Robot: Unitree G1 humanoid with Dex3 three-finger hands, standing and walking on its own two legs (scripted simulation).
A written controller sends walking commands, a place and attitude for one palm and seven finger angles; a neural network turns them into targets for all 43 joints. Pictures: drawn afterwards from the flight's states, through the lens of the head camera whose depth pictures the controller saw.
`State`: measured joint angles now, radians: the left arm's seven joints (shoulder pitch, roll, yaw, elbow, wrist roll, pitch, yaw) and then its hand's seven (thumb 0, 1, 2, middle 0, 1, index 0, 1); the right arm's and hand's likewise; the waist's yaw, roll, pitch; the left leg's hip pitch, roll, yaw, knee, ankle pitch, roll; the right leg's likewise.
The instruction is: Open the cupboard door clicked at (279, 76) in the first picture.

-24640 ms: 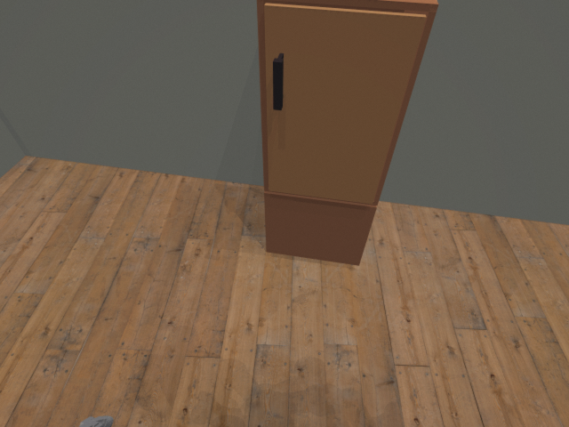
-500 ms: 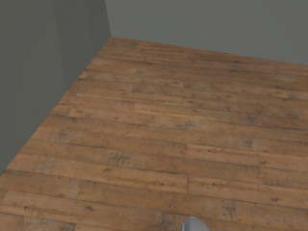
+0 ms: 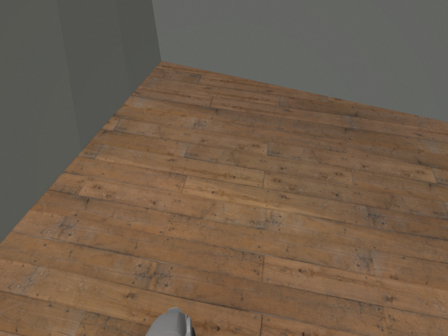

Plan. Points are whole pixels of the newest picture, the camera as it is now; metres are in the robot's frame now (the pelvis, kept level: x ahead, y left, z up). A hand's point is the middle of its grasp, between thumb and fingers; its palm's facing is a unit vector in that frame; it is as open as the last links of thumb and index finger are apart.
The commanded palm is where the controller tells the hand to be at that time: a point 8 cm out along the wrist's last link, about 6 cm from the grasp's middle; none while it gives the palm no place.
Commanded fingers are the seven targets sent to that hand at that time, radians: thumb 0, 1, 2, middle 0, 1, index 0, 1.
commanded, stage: turn to face it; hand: left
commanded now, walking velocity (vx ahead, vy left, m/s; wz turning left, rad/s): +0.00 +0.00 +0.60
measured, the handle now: out of the picture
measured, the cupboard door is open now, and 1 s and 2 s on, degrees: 52 52 52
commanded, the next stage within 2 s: none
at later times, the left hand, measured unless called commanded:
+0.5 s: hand (129, 297) +0.22 +0.21 -0.15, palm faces +0.22 -0.94 -0.25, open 7.4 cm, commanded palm none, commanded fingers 0.00 0.90 0.90 -0.20 -0.30 -0.20 -0.30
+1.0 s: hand out of the picture +0.05 +0.16 -0.20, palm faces +0.57 -0.78 -0.26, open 7.3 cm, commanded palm none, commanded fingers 0.00 0.90 0.90 -0.20 -0.30 -0.20 -0.30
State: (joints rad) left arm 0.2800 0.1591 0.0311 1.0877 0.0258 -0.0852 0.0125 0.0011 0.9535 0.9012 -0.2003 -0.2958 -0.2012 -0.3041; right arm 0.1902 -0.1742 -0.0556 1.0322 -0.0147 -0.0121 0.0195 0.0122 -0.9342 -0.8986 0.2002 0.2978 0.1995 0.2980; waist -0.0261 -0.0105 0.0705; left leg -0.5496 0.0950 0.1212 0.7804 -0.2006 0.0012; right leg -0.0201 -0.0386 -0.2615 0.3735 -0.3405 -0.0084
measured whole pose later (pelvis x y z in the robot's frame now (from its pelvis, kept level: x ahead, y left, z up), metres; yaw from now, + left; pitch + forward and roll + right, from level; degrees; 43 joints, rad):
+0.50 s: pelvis +0.12 -0.02 -0.01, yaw +13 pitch +3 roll -1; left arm 0.09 0.22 0.07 0.87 0.02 0.02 0.01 0.01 0.91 0.90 -0.20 -0.30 -0.20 -0.30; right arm 0.18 -0.19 -0.06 0.92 -0.03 0.03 0.01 0.01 -0.90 -0.90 0.21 0.30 0.21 0.30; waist -0.04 0.03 0.06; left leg -0.40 -0.03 -0.06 0.54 -0.18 0.03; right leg -0.42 -0.03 -0.01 0.76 -0.37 0.07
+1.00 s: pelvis +0.16 -0.03 -0.02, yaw +35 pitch +0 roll +1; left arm 0.27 0.27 0.06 0.94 0.02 0.04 0.02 0.01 0.91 0.90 -0.20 -0.30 -0.20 -0.30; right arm 0.07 -0.25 -0.06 0.88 -0.01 0.03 0.03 0.01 -0.91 -0.90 0.20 0.30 0.20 0.30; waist 0.01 -0.06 0.13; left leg -0.35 0.00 0.10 0.67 -0.31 0.05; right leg -0.34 -0.16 -0.17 0.98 -0.55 0.06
